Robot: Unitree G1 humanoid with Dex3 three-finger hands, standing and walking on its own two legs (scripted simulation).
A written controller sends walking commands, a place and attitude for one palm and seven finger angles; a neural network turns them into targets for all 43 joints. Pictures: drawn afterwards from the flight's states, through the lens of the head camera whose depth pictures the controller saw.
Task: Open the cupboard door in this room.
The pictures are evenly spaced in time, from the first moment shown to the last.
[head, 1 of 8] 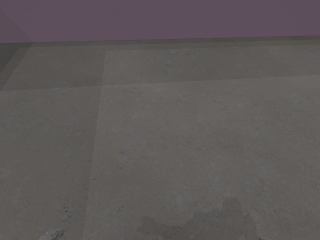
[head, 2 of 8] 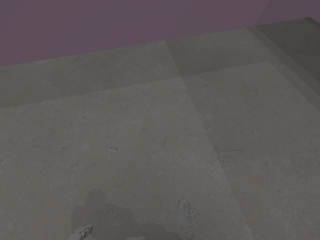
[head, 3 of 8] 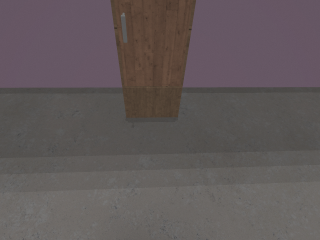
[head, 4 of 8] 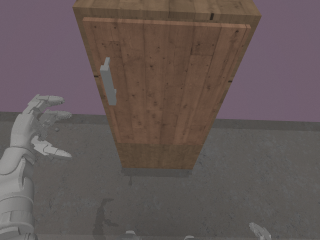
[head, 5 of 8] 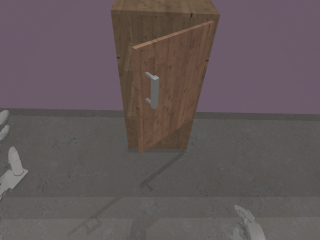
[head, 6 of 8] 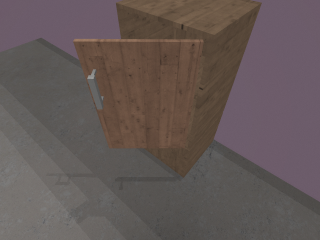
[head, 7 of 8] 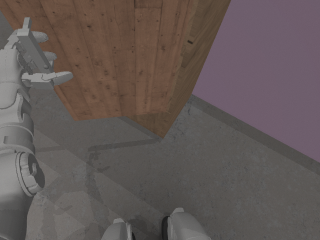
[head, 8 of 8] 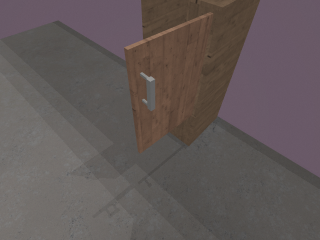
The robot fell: no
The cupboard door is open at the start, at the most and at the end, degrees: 0 85 85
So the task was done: yes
